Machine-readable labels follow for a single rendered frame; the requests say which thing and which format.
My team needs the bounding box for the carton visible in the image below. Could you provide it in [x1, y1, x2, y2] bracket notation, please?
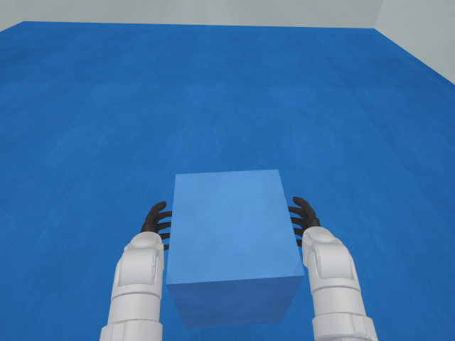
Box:
[166, 169, 305, 330]

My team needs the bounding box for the robot left forearm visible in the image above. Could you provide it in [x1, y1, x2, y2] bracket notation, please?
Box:
[100, 232, 164, 341]

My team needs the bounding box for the robot right hand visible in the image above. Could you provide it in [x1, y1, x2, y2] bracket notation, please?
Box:
[287, 197, 321, 248]

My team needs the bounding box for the robot right forearm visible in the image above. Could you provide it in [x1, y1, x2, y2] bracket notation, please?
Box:
[302, 227, 378, 341]

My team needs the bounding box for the robot left hand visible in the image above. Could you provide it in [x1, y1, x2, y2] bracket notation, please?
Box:
[140, 201, 172, 251]

